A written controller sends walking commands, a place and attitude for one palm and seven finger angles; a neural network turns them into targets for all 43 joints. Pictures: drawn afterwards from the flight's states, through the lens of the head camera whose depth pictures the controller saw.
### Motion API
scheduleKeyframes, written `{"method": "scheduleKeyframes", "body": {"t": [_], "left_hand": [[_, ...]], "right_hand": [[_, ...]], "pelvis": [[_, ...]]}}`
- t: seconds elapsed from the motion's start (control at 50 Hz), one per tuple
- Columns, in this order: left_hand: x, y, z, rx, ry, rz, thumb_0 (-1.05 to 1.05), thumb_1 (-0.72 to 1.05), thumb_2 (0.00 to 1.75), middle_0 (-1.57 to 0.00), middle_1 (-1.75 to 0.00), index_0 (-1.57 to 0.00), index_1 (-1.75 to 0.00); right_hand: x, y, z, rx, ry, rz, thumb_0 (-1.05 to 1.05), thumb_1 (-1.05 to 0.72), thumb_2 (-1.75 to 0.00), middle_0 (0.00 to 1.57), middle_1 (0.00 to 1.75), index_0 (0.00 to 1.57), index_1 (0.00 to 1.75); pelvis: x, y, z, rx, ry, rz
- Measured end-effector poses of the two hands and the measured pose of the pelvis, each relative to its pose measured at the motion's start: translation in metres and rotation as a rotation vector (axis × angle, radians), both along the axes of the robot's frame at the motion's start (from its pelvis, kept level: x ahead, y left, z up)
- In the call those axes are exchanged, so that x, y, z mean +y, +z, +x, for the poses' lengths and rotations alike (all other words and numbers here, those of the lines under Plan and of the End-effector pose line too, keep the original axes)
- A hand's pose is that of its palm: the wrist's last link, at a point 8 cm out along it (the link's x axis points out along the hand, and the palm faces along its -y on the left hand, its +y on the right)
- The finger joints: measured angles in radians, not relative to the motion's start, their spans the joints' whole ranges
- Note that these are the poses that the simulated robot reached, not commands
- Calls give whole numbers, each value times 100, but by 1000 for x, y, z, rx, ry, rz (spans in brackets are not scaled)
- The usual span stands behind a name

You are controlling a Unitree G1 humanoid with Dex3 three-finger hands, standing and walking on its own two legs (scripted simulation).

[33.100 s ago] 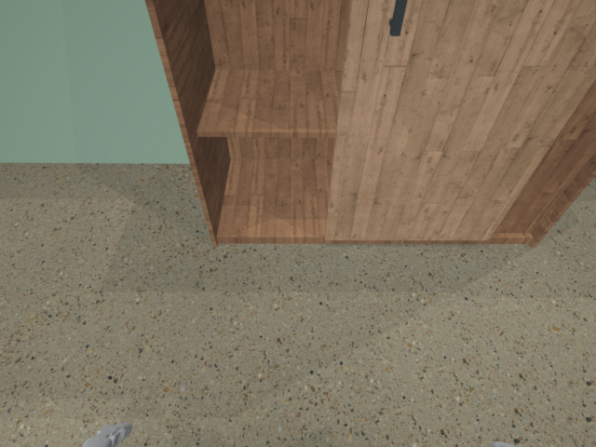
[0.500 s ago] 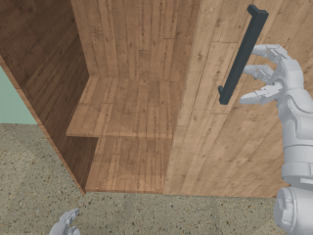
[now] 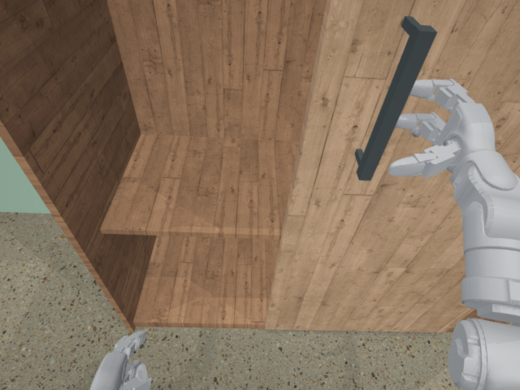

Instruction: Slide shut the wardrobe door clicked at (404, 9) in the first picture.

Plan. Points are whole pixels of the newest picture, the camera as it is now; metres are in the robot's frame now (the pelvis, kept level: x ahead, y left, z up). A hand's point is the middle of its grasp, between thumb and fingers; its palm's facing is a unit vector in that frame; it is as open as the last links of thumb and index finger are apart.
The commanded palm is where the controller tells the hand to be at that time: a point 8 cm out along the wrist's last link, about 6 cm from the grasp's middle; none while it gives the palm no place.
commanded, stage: move the hooked fingers beside the handle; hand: right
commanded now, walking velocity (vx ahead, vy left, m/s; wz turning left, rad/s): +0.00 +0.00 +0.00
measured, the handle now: (384, 108) +0.46 -0.12 +0.24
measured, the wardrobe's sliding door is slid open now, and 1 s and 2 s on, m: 0.49 0.49 0.49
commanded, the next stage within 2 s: none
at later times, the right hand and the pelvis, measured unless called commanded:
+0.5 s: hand (428, 135) +0.40 -0.17 +0.25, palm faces -0.04 +1.00 -0.06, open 14.0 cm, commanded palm +0.38 -0.22 +0.25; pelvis -0.01 +0.01 +0.00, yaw -1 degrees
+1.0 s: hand (419, 139) +0.40 -0.16 +0.23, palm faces -0.05 +1.00 -0.06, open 14.0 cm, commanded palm +0.38 -0.22 +0.25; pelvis -0.01 +0.01 +0.00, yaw +0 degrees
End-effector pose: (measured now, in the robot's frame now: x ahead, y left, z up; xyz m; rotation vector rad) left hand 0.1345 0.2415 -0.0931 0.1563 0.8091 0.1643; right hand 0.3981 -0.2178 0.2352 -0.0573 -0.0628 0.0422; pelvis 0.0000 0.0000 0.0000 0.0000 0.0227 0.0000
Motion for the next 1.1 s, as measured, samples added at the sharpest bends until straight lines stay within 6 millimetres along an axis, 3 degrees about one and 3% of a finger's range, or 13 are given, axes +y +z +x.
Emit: {"method": "scheduleKeyframes", "body": {"t": [0.24, 0.44, 0.58, 0.78, 0.98, 1.1], "left_hand": [[9, -3, -7, 9, 13, 1, 1, 90, 90, -20, -30, -20, -29], [18, 1, -14, 1, 19, 8, 1, 90, 90, -20, -30, -20, -29], [23, -1, -11, 4, 7, 27, 1, 90, 90, -20, -30, -20, -29], [17, 1, -12, -25, 10, 9, 1, 90, 90, -20, -30, -20, -29], [14, -3, -18, 3, 23, -4, 1, 90, 90, -20, -30, -20, -29], [11, 0, -10, -3, 0, 16, 1, 90, 90, -20, -30, -20, -29]], "right_hand": [[17, 6, -4, 17, 24, 15, -1, 50, -30, 31, 120, 30, 120], [-4, 14, -18, -30, -20, 1, -1, 50, -30, 31, 120, 30, 120], [-2, 4, -17, 41, 9, 1, -1, 50, -30, 31, 120, 30, 120], [11, 22, -8, -48, 28, 20, -1, 50, -30, 31, 120, 30, 120], [0, 1, -13, 19, 10, 0, -1, 50, -30, 31, 120, 30, 120], [3, 12, -18, -57, 23, 1, -1, 50, -30, 31, 120, 30, 120]], "pelvis": [[4, 0, -4, -9, -2, -1], [12, 1, -7, -18, -1, -2], [13, 0, -12, -16, -20, 4], [11, 0, -11, -13, -6, 1], [7, 0, -7, -8, 0, 0], [6, 0, -7, -18, -7, 1]]}}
